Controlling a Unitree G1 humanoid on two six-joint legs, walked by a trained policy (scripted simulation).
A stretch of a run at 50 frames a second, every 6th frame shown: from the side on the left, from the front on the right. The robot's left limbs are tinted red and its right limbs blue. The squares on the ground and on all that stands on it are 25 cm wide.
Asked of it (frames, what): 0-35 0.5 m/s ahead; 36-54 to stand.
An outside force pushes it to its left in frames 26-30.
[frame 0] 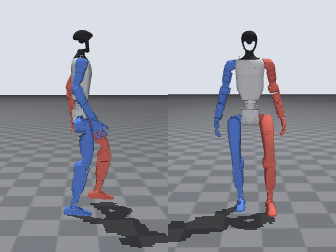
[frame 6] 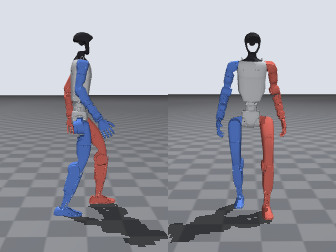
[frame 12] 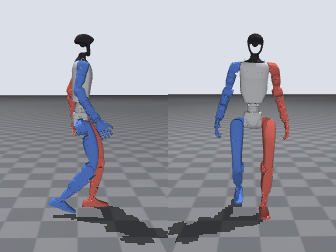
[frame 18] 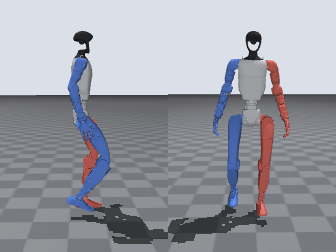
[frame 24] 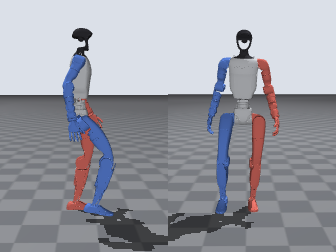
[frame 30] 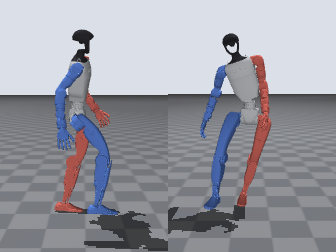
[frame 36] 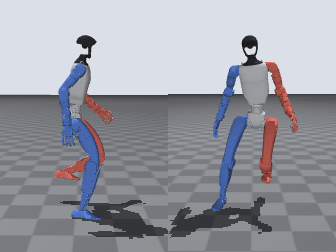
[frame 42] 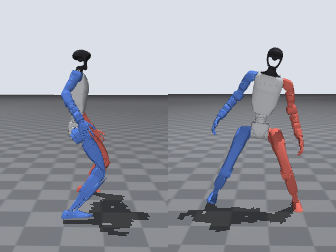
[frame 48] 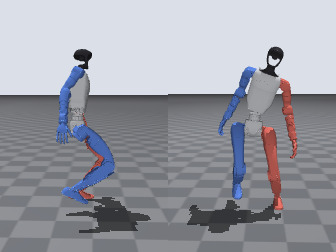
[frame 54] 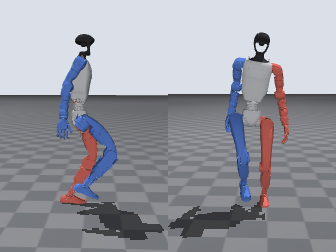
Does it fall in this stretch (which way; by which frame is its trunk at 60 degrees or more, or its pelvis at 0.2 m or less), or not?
no
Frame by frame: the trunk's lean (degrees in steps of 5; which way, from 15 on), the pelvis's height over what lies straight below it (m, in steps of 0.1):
0: 5, 0.8
6: 5, 0.8
12: 5, 0.8
18: 5, 0.8
24: 5, 0.8
30: 20 to its right, 0.8
36: 10, 0.7
42: 15 to its left, 0.6
48: 20 to its left, 0.7
54: 10, 0.8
